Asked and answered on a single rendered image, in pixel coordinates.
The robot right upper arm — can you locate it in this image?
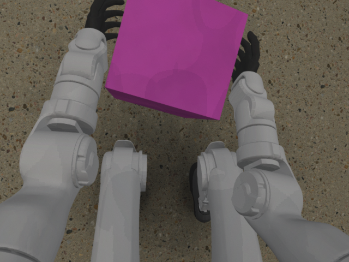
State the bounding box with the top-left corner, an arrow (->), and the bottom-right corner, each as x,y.
231,168 -> 349,262

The robot right shin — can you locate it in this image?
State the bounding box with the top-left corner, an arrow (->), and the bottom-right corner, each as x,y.
197,141 -> 243,211

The right robot hand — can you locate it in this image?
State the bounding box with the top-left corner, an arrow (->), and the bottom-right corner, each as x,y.
231,31 -> 260,83

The left robot forearm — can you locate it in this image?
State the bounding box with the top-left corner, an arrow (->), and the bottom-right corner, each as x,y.
19,28 -> 108,177

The robot left upper arm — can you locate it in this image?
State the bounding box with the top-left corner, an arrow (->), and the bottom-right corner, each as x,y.
0,130 -> 99,262

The left robot hand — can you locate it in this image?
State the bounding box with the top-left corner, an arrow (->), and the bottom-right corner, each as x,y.
85,0 -> 124,41

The right robot forearm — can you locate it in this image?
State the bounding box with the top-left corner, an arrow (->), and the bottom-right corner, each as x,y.
228,71 -> 297,181

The right robot thigh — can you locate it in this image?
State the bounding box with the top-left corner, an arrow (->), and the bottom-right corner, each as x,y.
197,148 -> 263,262

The carton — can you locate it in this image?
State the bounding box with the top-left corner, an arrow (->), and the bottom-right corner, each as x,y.
105,0 -> 248,120

